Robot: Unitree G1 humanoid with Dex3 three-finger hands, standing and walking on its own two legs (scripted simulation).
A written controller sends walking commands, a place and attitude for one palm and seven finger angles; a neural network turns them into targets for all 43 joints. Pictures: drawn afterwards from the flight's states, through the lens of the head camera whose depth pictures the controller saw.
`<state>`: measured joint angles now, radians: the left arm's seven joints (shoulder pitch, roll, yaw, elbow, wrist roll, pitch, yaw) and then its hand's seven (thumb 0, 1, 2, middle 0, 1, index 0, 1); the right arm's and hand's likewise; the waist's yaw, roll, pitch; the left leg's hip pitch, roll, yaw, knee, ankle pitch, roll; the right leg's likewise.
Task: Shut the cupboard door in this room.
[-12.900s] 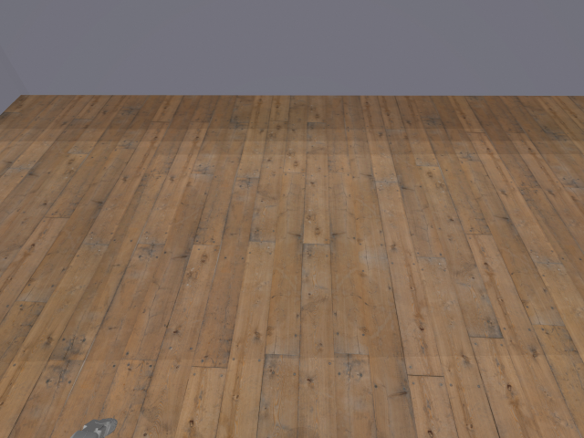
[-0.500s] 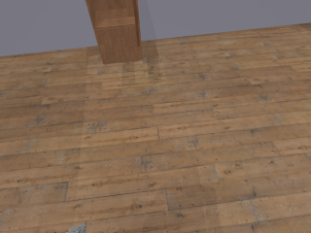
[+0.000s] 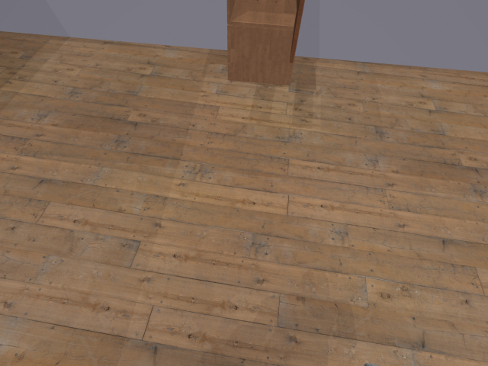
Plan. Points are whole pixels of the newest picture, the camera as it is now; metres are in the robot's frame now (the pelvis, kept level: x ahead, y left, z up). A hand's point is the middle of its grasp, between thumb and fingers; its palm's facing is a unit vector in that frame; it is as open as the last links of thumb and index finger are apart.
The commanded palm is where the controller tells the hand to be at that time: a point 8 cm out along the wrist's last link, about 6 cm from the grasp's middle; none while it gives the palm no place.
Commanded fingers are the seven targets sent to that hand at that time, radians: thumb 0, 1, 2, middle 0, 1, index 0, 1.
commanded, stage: stand and wait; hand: left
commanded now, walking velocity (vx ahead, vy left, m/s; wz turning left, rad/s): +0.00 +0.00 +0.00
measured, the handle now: out of the picture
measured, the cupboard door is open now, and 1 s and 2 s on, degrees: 86 86 86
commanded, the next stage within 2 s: turn or walk to find it in 0.02 s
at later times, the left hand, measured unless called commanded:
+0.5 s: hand out of the picture -0.02 +0.16 -0.16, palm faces +0.13 -0.96 -0.23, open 7.3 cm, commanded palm none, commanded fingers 0.00 0.90 0.90 -0.20 -0.30 -0.20 -0.30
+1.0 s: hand out of the picture -0.07 +0.20 -0.17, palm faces +0.28 -0.93 -0.22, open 7.4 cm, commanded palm none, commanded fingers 0.00 0.90 0.90 -0.20 -0.30 -0.20 -0.30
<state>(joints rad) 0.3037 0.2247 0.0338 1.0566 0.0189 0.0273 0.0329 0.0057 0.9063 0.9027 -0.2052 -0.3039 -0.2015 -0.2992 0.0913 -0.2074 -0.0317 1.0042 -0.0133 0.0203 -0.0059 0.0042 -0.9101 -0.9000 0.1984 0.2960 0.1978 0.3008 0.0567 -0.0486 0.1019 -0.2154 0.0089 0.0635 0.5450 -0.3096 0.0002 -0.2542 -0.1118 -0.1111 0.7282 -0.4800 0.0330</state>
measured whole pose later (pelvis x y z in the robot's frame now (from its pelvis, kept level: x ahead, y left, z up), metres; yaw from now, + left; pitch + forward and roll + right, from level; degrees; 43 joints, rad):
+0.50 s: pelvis -0.03 -0.02 +0.01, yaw +6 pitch -1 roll +1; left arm 0.24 0.16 0.02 1.05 0.03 0.00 0.02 0.01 0.91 0.90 -0.21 -0.30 -0.20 -0.30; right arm 0.19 -0.22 -0.05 1.06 -0.01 0.05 -0.01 0.00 -0.91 -0.90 0.20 0.30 0.20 0.30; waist 0.02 0.01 0.05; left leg -0.29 0.03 0.03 0.73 -0.41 -0.03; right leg -0.23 -0.07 -0.14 0.52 -0.27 -0.02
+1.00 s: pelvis -0.06 +0.00 +0.00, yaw +15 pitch +0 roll +0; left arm 0.23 0.20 0.05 1.02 0.04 0.02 0.02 0.01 0.91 0.90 -0.21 -0.30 -0.20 -0.30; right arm 0.20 -0.21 -0.06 1.01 -0.01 0.05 0.01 0.01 -0.91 -0.90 0.20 0.30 0.20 0.30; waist 0.01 -0.02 0.07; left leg -0.34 0.04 0.08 0.73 -0.40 -0.03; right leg -0.28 -0.16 -0.25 0.59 -0.28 0.02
